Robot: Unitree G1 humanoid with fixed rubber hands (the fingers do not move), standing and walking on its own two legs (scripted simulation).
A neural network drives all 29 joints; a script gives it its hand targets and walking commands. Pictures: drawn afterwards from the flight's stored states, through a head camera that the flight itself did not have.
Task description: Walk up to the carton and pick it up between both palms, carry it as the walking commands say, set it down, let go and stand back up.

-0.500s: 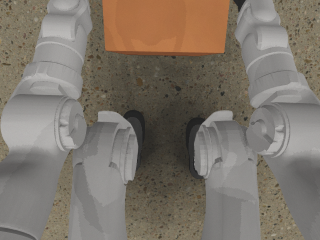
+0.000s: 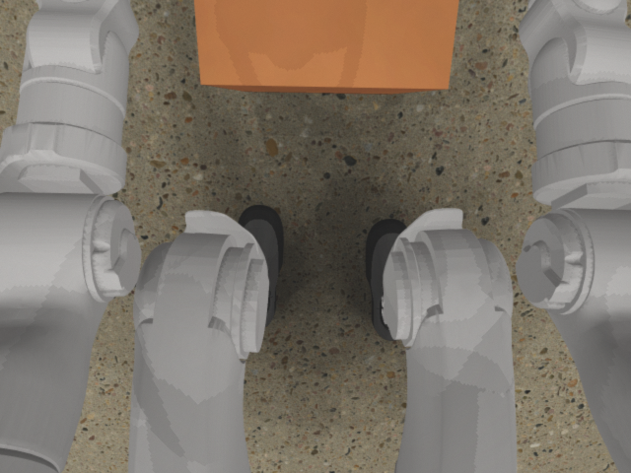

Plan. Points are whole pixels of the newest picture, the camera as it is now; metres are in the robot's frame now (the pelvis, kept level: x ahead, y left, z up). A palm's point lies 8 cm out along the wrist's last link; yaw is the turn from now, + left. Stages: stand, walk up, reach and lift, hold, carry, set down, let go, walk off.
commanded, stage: set down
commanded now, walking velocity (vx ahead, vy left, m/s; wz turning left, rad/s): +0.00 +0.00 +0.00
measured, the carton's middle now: out of the picture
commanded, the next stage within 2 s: let go in 1.18 s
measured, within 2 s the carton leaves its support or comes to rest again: neither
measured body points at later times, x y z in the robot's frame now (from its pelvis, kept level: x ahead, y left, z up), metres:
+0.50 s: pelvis +0.01 +0.00 +0.11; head +0.38 +0.00 +0.35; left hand +0.57 +0.18 -0.06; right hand +0.55 -0.20 -0.04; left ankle +0.13 +0.10 -0.34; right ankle +0.11 -0.12 -0.34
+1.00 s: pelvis +0.01 +0.01 +0.23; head +0.36 -0.01 +0.50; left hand +0.57 +0.19 +0.11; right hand +0.54 -0.21 +0.12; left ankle +0.13 +0.10 -0.34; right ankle +0.11 -0.12 -0.34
